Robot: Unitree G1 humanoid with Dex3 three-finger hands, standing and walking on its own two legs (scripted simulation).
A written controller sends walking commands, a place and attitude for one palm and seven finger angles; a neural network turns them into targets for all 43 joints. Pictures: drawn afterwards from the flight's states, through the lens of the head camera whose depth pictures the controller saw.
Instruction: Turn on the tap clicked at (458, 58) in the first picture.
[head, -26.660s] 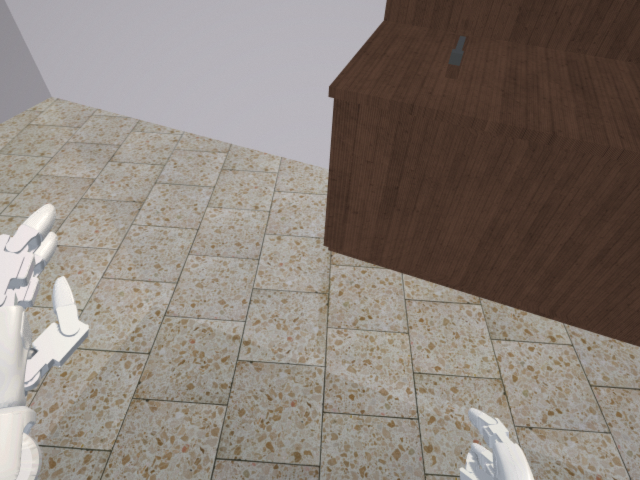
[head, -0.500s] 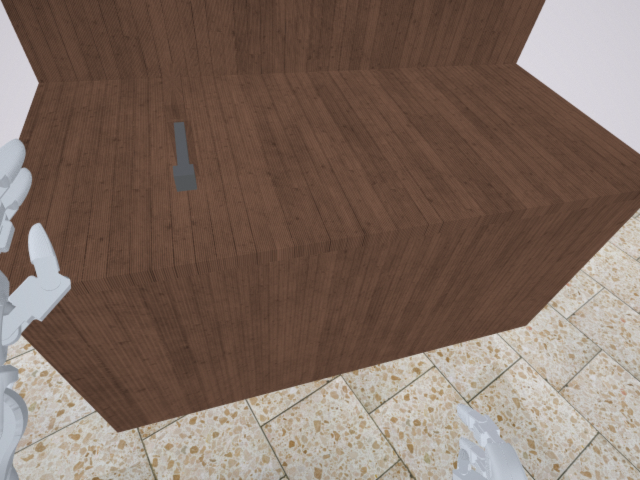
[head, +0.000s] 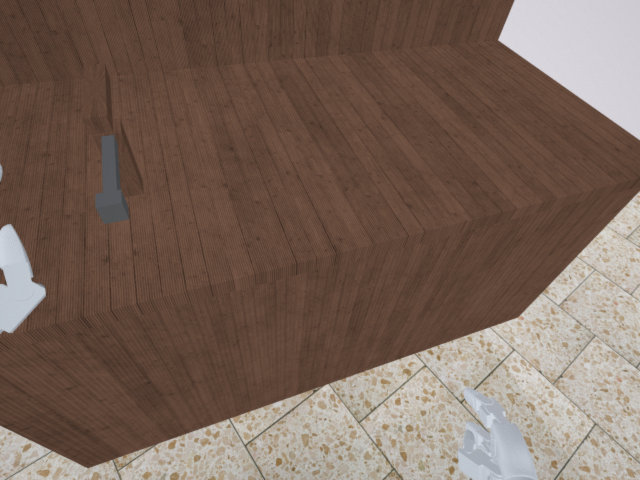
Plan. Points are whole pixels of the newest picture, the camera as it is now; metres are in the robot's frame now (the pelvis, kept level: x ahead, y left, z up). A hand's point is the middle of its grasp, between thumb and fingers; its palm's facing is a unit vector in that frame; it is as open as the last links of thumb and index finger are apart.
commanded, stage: shuffle to correct the standing spot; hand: left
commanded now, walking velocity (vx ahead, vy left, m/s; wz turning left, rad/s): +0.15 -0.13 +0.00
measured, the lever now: (112, 206) +0.38 +0.28 +0.12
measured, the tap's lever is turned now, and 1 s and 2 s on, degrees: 0 0 0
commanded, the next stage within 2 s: come to a stop and stand still in 0.38 s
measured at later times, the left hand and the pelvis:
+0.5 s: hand (100, 242) +0.27 +0.22 +0.21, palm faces +0.49 -0.84 -0.25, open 7.4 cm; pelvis +0.06 -0.04 +0.01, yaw +2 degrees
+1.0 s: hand (214, 225) +0.31 +0.13 +0.19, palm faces +0.39 -0.79 -0.47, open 7.4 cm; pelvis +0.09 -0.10 +0.02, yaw +2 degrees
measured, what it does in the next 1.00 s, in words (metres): steps to the right: right foot, then left foot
